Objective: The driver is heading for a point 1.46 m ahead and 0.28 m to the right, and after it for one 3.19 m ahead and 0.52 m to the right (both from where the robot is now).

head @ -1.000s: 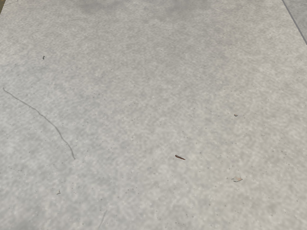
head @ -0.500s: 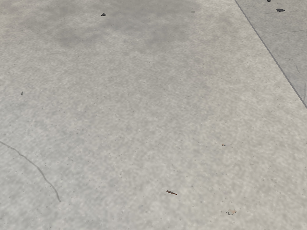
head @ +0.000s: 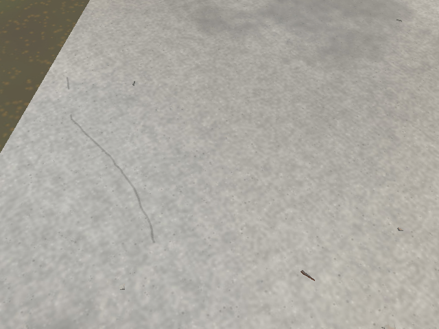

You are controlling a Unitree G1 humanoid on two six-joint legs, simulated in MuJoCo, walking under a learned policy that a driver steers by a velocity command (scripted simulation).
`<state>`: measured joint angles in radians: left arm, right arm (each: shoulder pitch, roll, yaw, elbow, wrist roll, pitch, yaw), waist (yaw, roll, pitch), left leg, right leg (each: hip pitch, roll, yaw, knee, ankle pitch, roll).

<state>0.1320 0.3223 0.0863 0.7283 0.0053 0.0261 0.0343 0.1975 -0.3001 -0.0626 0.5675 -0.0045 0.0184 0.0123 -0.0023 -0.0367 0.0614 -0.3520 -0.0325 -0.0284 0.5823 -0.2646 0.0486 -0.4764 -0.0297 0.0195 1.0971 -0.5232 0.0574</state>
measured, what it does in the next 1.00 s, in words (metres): walks ahead, turning right: right foot, then left foot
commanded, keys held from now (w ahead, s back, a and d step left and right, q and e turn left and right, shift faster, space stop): e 0.04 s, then w+e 0.84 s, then w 0.04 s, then w+q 0.08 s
